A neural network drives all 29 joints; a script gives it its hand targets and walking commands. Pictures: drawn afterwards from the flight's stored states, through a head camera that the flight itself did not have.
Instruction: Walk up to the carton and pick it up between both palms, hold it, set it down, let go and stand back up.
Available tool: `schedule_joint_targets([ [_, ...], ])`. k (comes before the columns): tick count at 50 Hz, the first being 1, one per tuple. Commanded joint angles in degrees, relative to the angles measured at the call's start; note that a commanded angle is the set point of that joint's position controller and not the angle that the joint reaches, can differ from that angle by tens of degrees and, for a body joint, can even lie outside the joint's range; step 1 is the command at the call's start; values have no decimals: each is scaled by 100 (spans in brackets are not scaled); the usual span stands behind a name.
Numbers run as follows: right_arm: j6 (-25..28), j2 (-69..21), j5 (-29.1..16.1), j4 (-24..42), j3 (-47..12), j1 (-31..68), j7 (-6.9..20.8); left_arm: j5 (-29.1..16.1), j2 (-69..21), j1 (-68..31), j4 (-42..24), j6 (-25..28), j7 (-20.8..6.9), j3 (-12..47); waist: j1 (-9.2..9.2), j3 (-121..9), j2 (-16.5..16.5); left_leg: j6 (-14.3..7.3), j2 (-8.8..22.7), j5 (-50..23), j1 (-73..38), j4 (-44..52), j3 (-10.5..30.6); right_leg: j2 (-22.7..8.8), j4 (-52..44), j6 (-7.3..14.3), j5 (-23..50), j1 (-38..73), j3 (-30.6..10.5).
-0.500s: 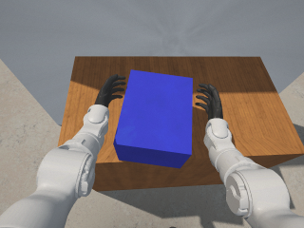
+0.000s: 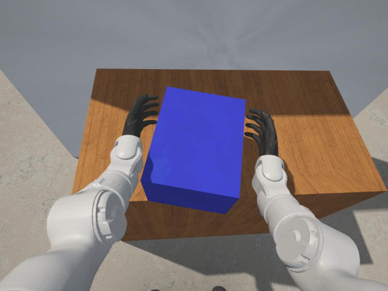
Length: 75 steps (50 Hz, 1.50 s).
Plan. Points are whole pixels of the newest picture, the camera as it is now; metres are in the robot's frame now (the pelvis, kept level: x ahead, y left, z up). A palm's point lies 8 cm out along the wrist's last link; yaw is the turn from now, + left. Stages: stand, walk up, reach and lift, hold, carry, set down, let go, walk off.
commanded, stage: reach and lift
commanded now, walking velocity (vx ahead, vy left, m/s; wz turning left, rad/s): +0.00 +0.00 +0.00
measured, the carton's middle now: (196, 150) +0.44 -0.02 -0.05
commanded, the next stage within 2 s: none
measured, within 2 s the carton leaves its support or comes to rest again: leaves its support in 1.64 s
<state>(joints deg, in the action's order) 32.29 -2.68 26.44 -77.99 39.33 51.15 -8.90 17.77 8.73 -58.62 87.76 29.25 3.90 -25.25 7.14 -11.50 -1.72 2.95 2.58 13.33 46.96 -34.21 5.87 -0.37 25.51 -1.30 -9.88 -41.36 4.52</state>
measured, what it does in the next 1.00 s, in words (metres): stands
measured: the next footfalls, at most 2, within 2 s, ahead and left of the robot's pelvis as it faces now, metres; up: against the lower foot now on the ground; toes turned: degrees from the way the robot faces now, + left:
none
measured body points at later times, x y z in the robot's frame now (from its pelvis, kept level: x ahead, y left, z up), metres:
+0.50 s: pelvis +0.00 +0.00 +0.00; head +0.13 +0.03 +0.43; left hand +0.47 +0.12 +0.01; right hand +0.42 -0.17 +0.01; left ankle +0.00 +0.13 -0.72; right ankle +0.00 -0.14 -0.72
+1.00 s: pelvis +0.00 +0.00 +0.00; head +0.13 +0.03 +0.43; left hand +0.47 +0.12 +0.01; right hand +0.42 -0.16 +0.01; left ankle +0.00 +0.13 -0.72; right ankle +0.00 -0.14 -0.72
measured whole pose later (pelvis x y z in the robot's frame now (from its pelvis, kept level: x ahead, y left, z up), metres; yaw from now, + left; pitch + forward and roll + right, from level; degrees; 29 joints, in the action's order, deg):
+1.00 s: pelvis +0.00 +0.00 +0.00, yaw +0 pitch +26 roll -4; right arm 29.5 -5.0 29.1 -73.7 41.9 50.2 -9.4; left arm 19.2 8.7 -58.6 87.8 28.7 4.3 -26.3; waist 7.1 -11.4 -1.6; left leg 2.9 2.6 13.3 46.9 -34.2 5.9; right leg -0.4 25.5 -1.3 -9.9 -41.3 4.5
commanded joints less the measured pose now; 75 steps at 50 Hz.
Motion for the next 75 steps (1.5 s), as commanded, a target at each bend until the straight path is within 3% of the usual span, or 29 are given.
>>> schedule_joint_targets([
  [1,-88,-3279,1194,235,-600,2058,1038,868,-3354,-2163,219,69,-858,459,147,-2674,-403,49,-301,-1569,-2116,322,-927,112,32,54,2152,2113,327],
  [4,-169,-3281,1192,333,-584,2068,1070,963,-3385,-2207,227,19,-835,379,106,-2737,-527,94,-261,-1696,-2222,263,-911,130,47,121,2128,2084,312],
  [6,-192,-3344,1208,371,-671,2110,1066,916,-3426,-2236,201,31,-829,415,156,-2789,-345,92,-282,-1731,-2214,278,-899,170,41,95,2207,2140,300],
  [9,-168,-3471,1193,359,-605,2064,1039,928,-3506,-2251,166,-5,-826,437,194,-2866,-522,152,-314,-1857,-2176,234,-891,139,116,81,2419,2255,310],
  [11,-191,-3373,1147,427,-647,2111,1044,907,-3456,-2214,245,17,-830,429,181,-2837,-396,108,-307,-1722,-2128,220,-862,145,127,73,2489,2223,275],
  [12,-191,-3464,1191,490,-737,2109,1062,946,-3471,-2204,182,21,-812,392,82,-2966,-379,107,-297,-1873,-2142,202,-904,144,162,48,2584,2280,323],
  [14,-197,-3384,1205,431,-598,2046,1046,980,-3516,-2236,180,27,-798,408,246,-2900,-557,205,-263,-1938,-2284,205,-820,169,142,103,2479,2157,286],
  [15,-163,-3361,1188,468,-627,2025,1045,976,-3616,-2099,210,3,-796,455,234,-2976,-506,215,-272,-2085,-2375,154,-815,205,118,121,2562,2070,312],
  [19,-206,-3425,1187,488,-688,2083,1063,969,-3580,-2262,91,26,-779,412,128,-2987,-503,173,-280,-1886,-2287,169,-836,207,91,103,2328,2096,307],
  [20,-213,-3487,1253,449,-559,2010,1018,960,-3558,-2216,206,18,-806,380,217,-2928,-471,175,-298,-1826,-2203,165,-862,173,120,99,2425,2187,303],
  [21,-150,-3437,1246,609,-609,2132,1027,955,-3570,-2273,170,52,-799,345,139,-3037,-418,177,-298,-1858,-2189,145,-873,187,160,75,2356,2162,347],
  [26,-133,-3429,1188,486,-676,1982,1020,972,-3580,-2166,192,39,-768,412,174,-3064,-594,243,-302,-1978,-2321,72,-847,206,210,101,2428,2052,299],
  [28,-173,-3457,1192,406,-635,1923,1004,986,-3551,-2173,132,33,-794,371,229,-2915,-432,180,-319,-1803,-2110,146,-843,185,158,91,2472,2337,255],
  [29,-157,-3504,1163,473,-738,2010,1007,987,-3605,-2110,253,22,-805,318,97,-2936,-393,149,-318,-1806,-2049,136,-850,165,162,79,2501,2332,246],
  [41,-93,-3496,1098,296,-745,1845,968,953,-3752,-2037,84,24,-758,532,238,-3026,-563,279,-291,-2152,-2254,0,-782,250,232,108,2614,2042,330],
  [42,-73,-3555,1070,394,-855,1978,980,948,-3701,-2015,207,48,-770,476,115,-3108,-534,268,-280,-2294,-2261,-36,-793,261,240,125,2662,2005,314],
  [46,-22,-3523,1019,323,-817,1955,949,955,-3780,-1964,192,34,-767,501,189,-3181,-555,291,-312,-2294,-2196,-30,-766,251,227,128,2763,2162,312],
  [52,-11,-3614,925,455,-1031,1982,922,939,-3788,-1925,225,33,-752,554,47,-3217,-524,251,-287,-2298,-2227,-38,-774,246,238,104,2782,2195,283],
  [55,0,-3630,884,236,-1091,1805,906,883,-3827,-1939,110,105,-768,697,150,-3255,-626,290,-303,-2382,-2272,-43,-765,264,282,115,2890,2218,287],
  [57,35,-3665,921,250,-1176,1954,909,841,-3842,-1987,153,136,-773,710,108,-3277,-455,260,-297,-2458,-2252,-97,-797,255,269,112,3015,2218,252],
  [59,107,-3623,888,296,-1142,1914,882,852,-3986,-1966,83,176,-764,819,166,-3476,-628,331,-292,-2750,-2460,-113,-746,283,265,110,3077,2148,298],
  [61,156,-3699,847,291,-1341,1898,899,832,-3929,-1879,62,229,-731,818,-13,-3554,-628,333,-292,-2951,-2500,-142,-770,316,286,131,3097,2087,275],
  [62,182,-3636,788,256,-1331,1894,905,825,-3962,-1891,49,259,-747,863,2,-3667,-675,340,-316,-3002,-2630,-144,-777,304,183,138,3145,2149,271],
  [64,172,-3612,770,221,-1396,1807,915,765,-3919,-1923,-4,302,-710,972,4,-3652,-743,388,-266,-3006,-2753,-123,-760,342,167,155,2915,1981,331],
  [66,143,-3670,716,345,-1505,2043,921,692,-3831,-1983,-7,326,-693,961,-125,-3632,-598,301,-308,-2608,-2545,-92,-831,319,204,144,2823,2089,248],
  [69,94,-3571,707,190,-1559,1787,914,602,-3949,-2019,-111,356,-676,1180,10,-3785,-713,344,-296,-2534,-2687,3,-779,318,133,157,2682,2048,281],
  [71,102,-3585,662,302,-1645,1910,932,589,-3883,-2083,-134,340,-650,1170,-111,-3781,-706,338,-255,-2537,-2732,-11,-795,338,170,170,2532,1968,284],
  [73,48,-3568,664,377,-1656,1984,936,565,-3845,-2086,-34,315,-650,1189,-143,-3835,-572,294,-272,-2381,-2757,0,-839,326,165,173,2550,2052,270],
  [75,10,-3427,461,593,-1945,1904,985,477,-3876,-1915,-196,273,-635,1341,-147,-3970,-660,288,-278,-2444,-2887,0,-810,345,163,193,2619,2137,257],
])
